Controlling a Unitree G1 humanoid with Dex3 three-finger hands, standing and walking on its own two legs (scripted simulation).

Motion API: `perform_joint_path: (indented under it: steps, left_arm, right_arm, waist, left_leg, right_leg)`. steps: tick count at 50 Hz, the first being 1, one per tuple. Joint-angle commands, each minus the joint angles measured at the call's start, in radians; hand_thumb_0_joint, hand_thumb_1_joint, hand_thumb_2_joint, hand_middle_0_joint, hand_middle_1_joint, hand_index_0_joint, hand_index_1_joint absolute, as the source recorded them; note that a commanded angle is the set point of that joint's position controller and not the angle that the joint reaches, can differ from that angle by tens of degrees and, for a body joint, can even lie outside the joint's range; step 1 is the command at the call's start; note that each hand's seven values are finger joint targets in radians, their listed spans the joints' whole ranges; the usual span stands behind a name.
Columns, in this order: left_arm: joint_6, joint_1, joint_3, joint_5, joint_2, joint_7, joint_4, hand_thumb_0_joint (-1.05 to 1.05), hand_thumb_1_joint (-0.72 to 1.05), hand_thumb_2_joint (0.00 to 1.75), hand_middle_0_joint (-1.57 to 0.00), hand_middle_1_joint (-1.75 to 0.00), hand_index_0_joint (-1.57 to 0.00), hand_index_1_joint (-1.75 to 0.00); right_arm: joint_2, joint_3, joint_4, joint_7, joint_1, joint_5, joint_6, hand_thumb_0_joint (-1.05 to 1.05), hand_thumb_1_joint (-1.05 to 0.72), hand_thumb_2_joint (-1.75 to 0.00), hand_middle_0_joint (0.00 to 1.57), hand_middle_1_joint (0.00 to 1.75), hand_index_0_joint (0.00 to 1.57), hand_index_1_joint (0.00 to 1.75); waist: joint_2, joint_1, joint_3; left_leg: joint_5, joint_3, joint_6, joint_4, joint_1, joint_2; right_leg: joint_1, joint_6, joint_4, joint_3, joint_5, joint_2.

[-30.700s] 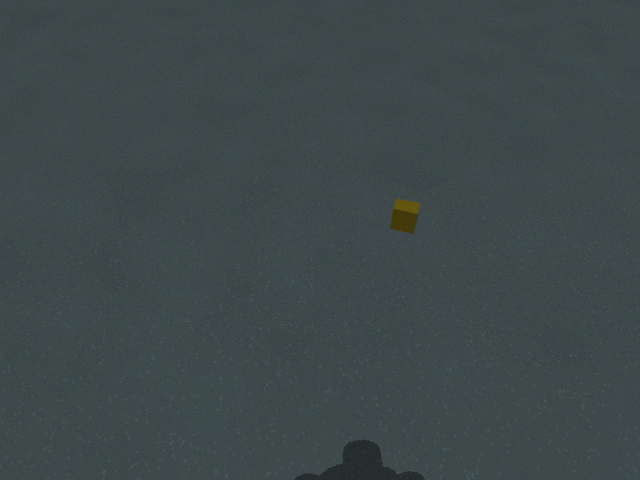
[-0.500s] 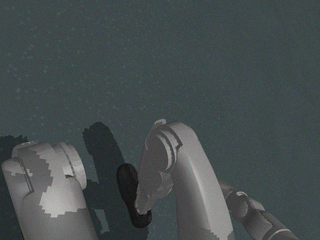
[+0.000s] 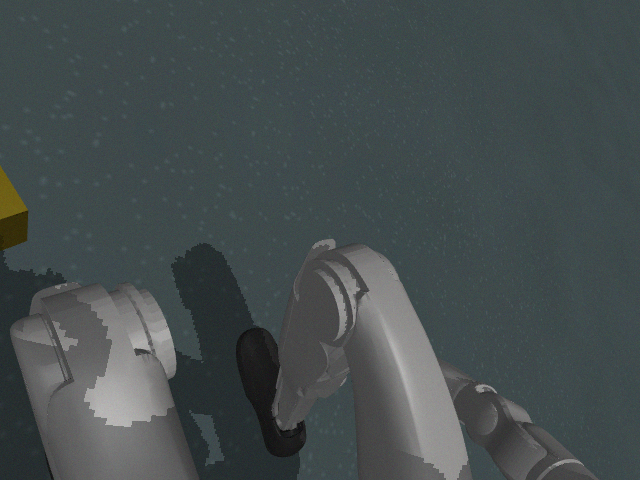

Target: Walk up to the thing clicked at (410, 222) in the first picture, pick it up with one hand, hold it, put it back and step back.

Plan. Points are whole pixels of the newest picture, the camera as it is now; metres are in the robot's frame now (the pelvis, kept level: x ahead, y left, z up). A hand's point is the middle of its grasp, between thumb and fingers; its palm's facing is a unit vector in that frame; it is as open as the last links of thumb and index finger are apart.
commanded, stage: settle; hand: left
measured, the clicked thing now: out of the picture +0.43 +0.27 -0.22
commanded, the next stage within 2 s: lift in 1.56 s
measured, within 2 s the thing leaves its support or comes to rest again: leaves its support in 0.22 s
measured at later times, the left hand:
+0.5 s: hand out of the picture +0.38 +0.32 -0.10, palm faces +0.37 -0.93 -0.04, open 7.1 cm
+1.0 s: hand out of the picture +0.38 +0.32 -0.01, palm faces +0.37 -0.93 -0.07, open 7.0 cm
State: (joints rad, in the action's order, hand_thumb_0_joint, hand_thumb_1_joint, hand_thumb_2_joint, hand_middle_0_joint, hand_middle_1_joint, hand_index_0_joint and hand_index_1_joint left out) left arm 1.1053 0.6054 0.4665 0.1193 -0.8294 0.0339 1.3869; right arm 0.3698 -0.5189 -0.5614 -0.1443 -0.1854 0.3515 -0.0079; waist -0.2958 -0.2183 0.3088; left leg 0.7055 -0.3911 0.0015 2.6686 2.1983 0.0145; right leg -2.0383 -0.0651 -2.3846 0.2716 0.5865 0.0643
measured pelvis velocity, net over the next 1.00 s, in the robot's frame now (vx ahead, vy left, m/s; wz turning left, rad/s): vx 0.03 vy -0.02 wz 0.15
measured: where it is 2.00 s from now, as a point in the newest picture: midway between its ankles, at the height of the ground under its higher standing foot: (201, 457)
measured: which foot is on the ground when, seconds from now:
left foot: down 0.00-1.00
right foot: down 0.00-1.00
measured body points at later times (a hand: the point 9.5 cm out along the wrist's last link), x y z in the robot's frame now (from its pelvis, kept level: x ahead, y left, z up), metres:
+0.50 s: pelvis +0.01 -0.01 +0.02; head +0.19 +0.18 +0.39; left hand +0.36 +0.37 -0.09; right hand +0.20 -0.24 -0.04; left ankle +0.09 +0.12 -0.25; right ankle +0.15 -0.12 -0.25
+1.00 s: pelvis +0.03 -0.02 +0.05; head +0.22 +0.10 +0.44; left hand +0.36 +0.37 +0.00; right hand +0.22 -0.25 -0.05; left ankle +0.09 +0.12 -0.25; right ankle +0.15 -0.12 -0.25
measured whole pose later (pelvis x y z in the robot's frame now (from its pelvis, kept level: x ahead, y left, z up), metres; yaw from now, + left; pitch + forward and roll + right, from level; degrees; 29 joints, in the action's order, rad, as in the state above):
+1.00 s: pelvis +0.03 -0.02 +0.05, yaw +9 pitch +29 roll -9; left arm 0.66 0.49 0.43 0.15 -0.49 0.18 0.85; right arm 0.29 -0.13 -0.66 -0.08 0.02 0.12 -0.04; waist -0.05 -0.12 -0.04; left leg 0.70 -0.17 0.01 2.42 2.23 0.01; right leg -2.14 -0.02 -2.31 0.11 0.68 -0.02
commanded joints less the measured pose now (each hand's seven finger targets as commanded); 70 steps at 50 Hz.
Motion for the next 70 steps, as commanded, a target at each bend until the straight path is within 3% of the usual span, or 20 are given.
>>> perform_joint_path:
  steps: [1, 12, 14, 17, 22, 26, 28, 34, 37, 40, 42, 43, 45, 51, 53, 56, 60, 61, 63, 70]
  left_arm:
    - [0.071, 0.205, 0.015, -0.001, -0.123, 0.008, -0.201, 0.0, 0.21, 1.13, -1.17, -1.23, -1.17, -1.24]
    - [-0.018, 0.217, 0.042, -0.009, -0.128, -0.013, -0.556, 0.0, 0.18, 1.14, -1.24, -1.31, -1.24, -1.31]
    - [-0.053, 0.211, -0.024, -0.005, -0.048, 0.0, -0.559, 0.0, 0.16, 1.12, -1.23, -1.31, -1.25, -1.31]
    - [-0.088, 0.234, 0.011, 0.008, -0.075, -0.005, -0.645, 0.0, 0.15, 1.13, -1.24, -1.31, -1.25, -1.31]
    - [-0.157, 0.193, -0.048, 0.019, 0.026, 0.034, -0.668, 0.0, 0.14, 1.1, -1.22, -1.3, -1.24, -1.29]
    - [-0.203, 0.209, -0.04, 0.029, 0.025, 0.063, -0.745, 0.0, 0.17, 1.09, -1.2, -1.3, -1.23, -1.29]
    - [-0.233, 0.176, -0.058, 0.044, 0.081, 0.075, -0.716, 0.0, 0.18, 1.11, -1.21, -1.31, -1.24, -1.3]
    - [-0.282, 0.175, -0.032, 0.055, 0.087, 0.101, -0.756, 0.0, 0.21, 1.13, -1.21, -1.32, -1.24, -1.31]
    - [-0.302, 0.182, -0.034, 0.064, 0.117, 0.115, -0.756, 0.0, 0.23, 1.14, -1.2, -1.32, -1.23, -1.31]
    - [-0.306, 0.224, 0.006, 0.069, 0.073, 0.117, -0.813, 0.0, 0.24, 1.14, -1.21, -1.32, -1.24, -1.31]
    - [-0.313, 0.243, -0.007, 0.076, 0.109, 0.127, -0.806, 0.0, 0.27, 1.15, -1.21, -1.33, -1.24, -1.31]
    - [-0.327, 0.159, -0.004, 0.076, 0.131, 0.131, -0.735, 0.0, 0.24, 1.16, -1.21, -1.34, -1.24, -1.32]
    - [-0.318, 0.254, 0.019, 0.074, 0.074, 0.138, -0.836, 0.0, 0.24, 1.15, -1.19, -1.32, -1.22, -1.31]
    - [-0.36, 0.201, 0.02, 0.083, 0.123, 0.16, -0.814, 0.0, 0.26, 1.15, -1.2, -1.33, -1.23, -1.32]
    - [-0.362, 0.243, 0.065, 0.076, 0.061, 0.152, -0.882, 0.0, 0.26, 1.17, -1.23, -1.35, -1.25, -1.34]
    - [-0.384, 0.223, 0.028, 0.084, 0.145, 0.164, -0.817, 0.0, 0.27, 1.21, -1.25, -1.38, -1.27, -1.37]
    - [-0.388, 0.257, 0.063, 0.068, 0.082, 0.163, -0.88, 0.0, 0.26, 1.19, -1.24, -1.37, -1.27, -1.36]
    - [-0.4, 0.193, 0.053, 0.068, 0.116, 0.167, -0.819, 0.0, 0.28, 1.21, -1.26, -1.39, -1.29, -1.38]
    - [-0.406, 0.225, 0.036, 0.077, 0.159, 0.174, -0.812, 0.0, 0.3, 1.22, -1.25, -1.39, -1.28, -1.38]
    - [-0.407, 0.258, 0.053, 0.066, 0.127, 0.165, -0.839, 0.0, 0.29, 1.23, -1.27, -1.41, -1.3, -1.39]
  right_arm:
    - [0.368, 0.142, 0.012, 0.016, 0.039, 0.003, -0.017, 0.0, -0.89, -0.9, 0.2, 0.3, 0.2, 0.3]
    - [0.34, 0.229, 0.016, 0.016, 0.101, -0.026, -0.023, 0.0, -0.9, -0.9, 0.2, 0.3, 0.2, 0.3]
    - [0.315, 0.242, -0.008, 0.015, 0.125, -0.041, -0.025, 0.0, -0.9, -0.9, 0.2, 0.3, 0.2, 0.3]
    - [0.306, 0.268, -0.012, 0.019, 0.154, -0.063, -0.024, 0.0, -0.9, -0.9, 0.2, 0.3, 0.2, 0.3]
    - [0.276, 0.319, -0.027, 0.024, 0.195, -0.103, -0.021, 0.0, -0.9, -0.9, 0.2, 0.3, 0.2, 0.3]
    - [0.261, 0.361, -0.027, 0.029, 0.216, -0.138, -0.026, 0.0, -0.89, -0.89, 0.2, 0.3, 0.2, 0.3]
    - [0.246, 0.375, -0.022, 0.029, 0.23, -0.154, -0.025, 0.0, -0.89, -0.89, 0.2, 0.3, 0.2, 0.3]
    - [0.223, 0.421, -0.019, 0.043, 0.258, -0.193, -0.032, 0.0, -0.89, -0.89, 0.2, 0.3, 0.2, 0.3]
    - [0.202, 0.437, -0.029, 0.052, 0.277, -0.206, -0.031, 0.0, -0.89, -0.89, 0.2, 0.3, 0.2, 0.3]
    - [0.179, 0.452, -0.04, 0.059, 0.288, -0.217, -0.029, 0.0, -0.89, -0.89, 0.2, 0.3, 0.2, 0.3]
    - [0.175, 0.458, -0.039, 0.062, 0.299, -0.222, -0.025, 0.0, -0.89, -0.89, 0.2, 0.3, 0.2, 0.3]
    - [0.173, 0.463, -0.03, 0.066, 0.29, -0.227, -0.023, 0.0, -0.89, -0.89, 0.2, 0.3, 0.2, 0.3]
    - [0.168, 0.472, -0.044, 0.071, 0.31, -0.229, -0.022, 0.0, -0.89, -0.89, 0.2, 0.3, 0.2, 0.3]
    - [0.16, 0.492, -0.045, 0.08, 0.329, -0.244, -0.015, 0.0, -0.89, -0.9, 0.2, 0.3, 0.2, 0.3]
    - [0.154, 0.501, -0.057, 0.083, 0.346, -0.248, -0.016, 0.0, -0.89, -0.9, 0.2, 0.3, 0.2, 0.3]
    - [0.15, 0.507, -0.057, 0.086, 0.345, -0.258, -0.011, 0.0, -0.89, -0.9, 0.2, 0.3, 0.2, 0.3]
    - [0.142, 0.518, -0.059, 0.091, 0.364, -0.256, -0.009, 0.0, -0.89, -0.9, 0.2, 0.3, 0.2, 0.3]
    - [0.141, 0.522, -0.053, 0.092, 0.358, -0.26, -0.01, 0.0, -0.89, -0.9, 0.2, 0.3, 0.2, 0.3]
    - [0.14, 0.525, -0.061, 0.092, 0.371, -0.262, -0.004, 0.0, -0.89, -0.9, 0.2, 0.3, 0.2, 0.3]
    - [0.131, 0.536, -0.062, 0.101, 0.371, -0.268, 0.008, 0.0, -0.9, -0.9, 0.2, 0.3, 0.2, 0.3]
  waist:
    - [0.621, -0.109, -0.579]
    - [0.748, -0.047, -0.752]
    - [0.721, -0.062, -0.738]
    - [0.721, -0.031, -0.76]
    - [0.665, -0.016, -0.794]
    - [0.68, 0.025, -0.835]
    - [0.646, 0.026, -0.848]
    - [0.628, 0.067, -0.915]
    - [0.605, 0.064, -0.943]
    - [0.579, 0.086, -0.986]
    - [0.562, 0.07, -0.981]
    - [0.529, 0.082, -0.987]
    - [0.541, 0.085, -1.019]
    - [0.543, 0.102, -1.069]
    - [0.556, 0.125, -1.115]
    - [0.526, 0.104, -1.071]
    - [0.522, 0.126, -1.128]
    - [0.507, 0.13, -1.106]
    - [0.496, 0.11, -1.096]
    - [0.507, 0.123, -1.105]
  left_leg:
    - [-0.118, 0.082, 0.037, -0.384, -0.428, 0.066]
    - [-0.167, 0.13, 0.04, -0.421, -0.506, 0.058]
    - [-0.132, 0.142, 0.032, -0.426, -0.474, 0.054]
    - [-0.103, 0.153, 0.025, -0.445, -0.452, 0.049]
    - [-0.09, 0.174, 0.014, -0.464, -0.431, 0.037]
    - [-0.05, 0.18, 0.013, -0.502, -0.444, 0.032]
    - [-0.042, 0.197, 0.007, -0.509, -0.418, 0.021]
    - [-0.061, 0.224, 0.004, -0.544, -0.442, 0.013]
    - [-0.082, 0.25, -0.002, -0.536, -0.432, 0.008]
    - [-0.086, 0.273, -0.012, -0.536, -0.403, 0.003]
    - [-0.086, 0.276, -0.013, -0.545, -0.393, 0.001]
    - [-0.088, 0.282, -0.016, -0.543, -0.391, 0.002]
    - [-0.096, 0.298, -0.019, -0.545, -0.392, 0.0]
    - [-0.177, 0.304, -0.013, -0.567, -0.453, 0.001]
    - [-0.189, 0.306, -0.01, -0.583, -0.477, 0.001]
    - [-0.192, 0.306, -0.013, -0.589, -0.465, 0.0]
    - [-0.209, 0.321, -0.017, -0.591, -0.47, -0.001]
    - [-0.197, 0.322, -0.019, -0.601, -0.471, -0.003]
    - [-0.196, 0.321, -0.019, -0.604, -0.475, -0.002]
    - [-0.17, 0.33, -0.02, -0.634, -0.489, -0.003]
  right_leg:
    - [0.227, 0.073, 0.132, 0.092, -0.145, 0.035]
    - [0.229, 0.087, 0.139, 0.041, -0.182, 0.023]
    - [0.211, 0.09, 0.157, 0.028, -0.155, 0.023]
    - [0.2, 0.093, 0.168, 0.014, -0.131, 0.02]
    - [0.174, 0.097, 0.186, -0.014, -0.115, 0.011]
    - [0.125, 0.103, 0.186, -0.031, -0.077, 0.001]
    - [0.142, 0.102, 0.203, -0.041, -0.066, -0.004]
    - [0.133, 0.107, 0.227, -0.07, -0.063, -0.017]
    - [0.155, 0.106, 0.245, -0.091, -0.072, -0.019]
    - [0.192, 0.104, 0.258, -0.113, -0.066, -0.022]
    - [0.2, 0.102, 0.266, -0.115, -0.064, -0.025]
    - [0.21, 0.101, 0.28, -0.122, -0.063, -0.024]
    - [0.243, 0.098, 0.291, -0.137, -0.066, -0.029]
    - [0.249, 0.102, 0.296, -0.147, -0.115, -0.037]
    - [0.262, 0.104, 0.296, -0.152, -0.117, -0.039]
    - [0.24, 0.103, 0.304, -0.15, -0.119, -0.041]
    - [0.298, 0.1, 0.327, -0.167, -0.132, -0.043]
    - [0.283, 0.1, 0.335, -0.166, -0.117, -0.043]
    - [0.279, 0.098, 0.342, -0.163, -0.122, -0.043]
    - [0.284, 0.101, 0.364, -0.172, -0.088, -0.045]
